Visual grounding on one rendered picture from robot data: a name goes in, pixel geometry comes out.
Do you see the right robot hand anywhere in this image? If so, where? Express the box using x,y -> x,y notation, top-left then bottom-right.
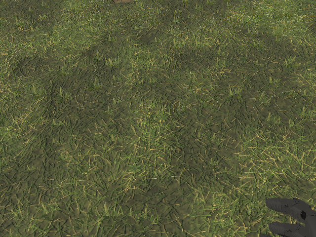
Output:
260,197 -> 316,237

